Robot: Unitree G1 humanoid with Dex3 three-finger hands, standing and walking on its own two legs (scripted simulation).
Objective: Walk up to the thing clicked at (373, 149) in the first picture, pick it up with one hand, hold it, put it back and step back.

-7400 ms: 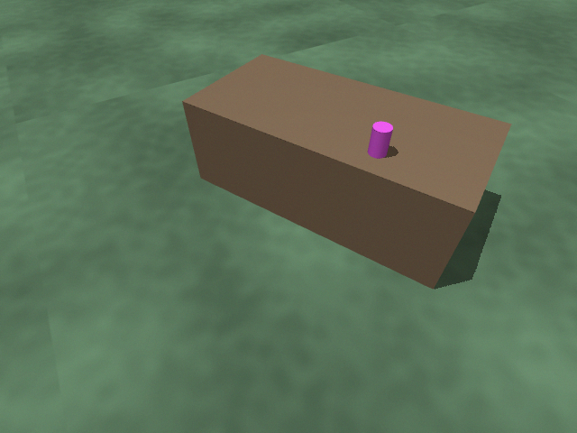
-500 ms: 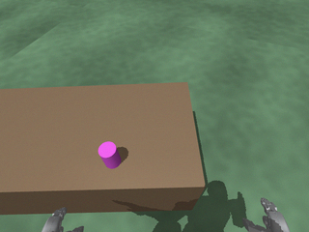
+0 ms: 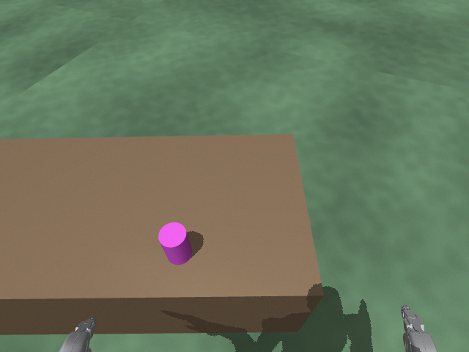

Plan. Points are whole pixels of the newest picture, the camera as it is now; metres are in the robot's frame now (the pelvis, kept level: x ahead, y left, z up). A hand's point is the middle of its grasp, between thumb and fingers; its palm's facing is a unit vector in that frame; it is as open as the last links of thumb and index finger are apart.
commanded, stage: go down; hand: left
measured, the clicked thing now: (176, 244) +0.44 +0.18 -0.25
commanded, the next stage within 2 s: none
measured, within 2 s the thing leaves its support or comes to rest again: neither
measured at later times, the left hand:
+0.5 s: hand out of the picture +0.16 +0.25 -0.10, palm faces +0.09 -0.94 -0.32, open 17.5 cm
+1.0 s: hand (68, 308) +0.23 +0.30 -0.05, palm faces +0.20 -0.94 -0.27, open 17.4 cm
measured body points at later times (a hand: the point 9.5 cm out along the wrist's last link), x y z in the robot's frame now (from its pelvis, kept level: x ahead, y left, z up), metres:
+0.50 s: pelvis +0.01 +0.00 -0.01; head +0.05 +0.00 +0.44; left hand +0.16 +0.30 -0.07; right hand +0.17 -0.27 -0.09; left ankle -0.04 +0.11 -0.72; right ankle +0.03 -0.14 -0.72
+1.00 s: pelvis +0.00 -0.01 -0.01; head +0.01 +0.00 +0.44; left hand +0.21 +0.35 -0.03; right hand +0.16 -0.25 -0.06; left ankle -0.04 +0.11 -0.72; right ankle +0.03 -0.14 -0.72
